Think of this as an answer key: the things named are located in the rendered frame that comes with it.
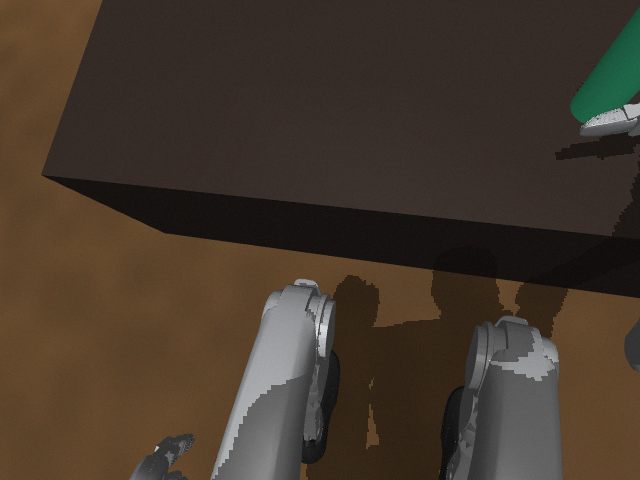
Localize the left robot hand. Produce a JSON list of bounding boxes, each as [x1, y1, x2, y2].
[[129, 434, 194, 480]]

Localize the right robot hand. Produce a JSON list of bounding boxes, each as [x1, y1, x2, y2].
[[579, 102, 640, 137]]

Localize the left robot foot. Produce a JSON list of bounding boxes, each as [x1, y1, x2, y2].
[[301, 350, 340, 464]]

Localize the can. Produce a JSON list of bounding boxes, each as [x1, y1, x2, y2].
[[570, 6, 640, 123]]

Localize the right robot arm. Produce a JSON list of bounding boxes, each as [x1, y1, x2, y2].
[[624, 318, 640, 372]]

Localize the right robot foot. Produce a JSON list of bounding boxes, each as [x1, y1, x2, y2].
[[439, 386, 465, 480]]

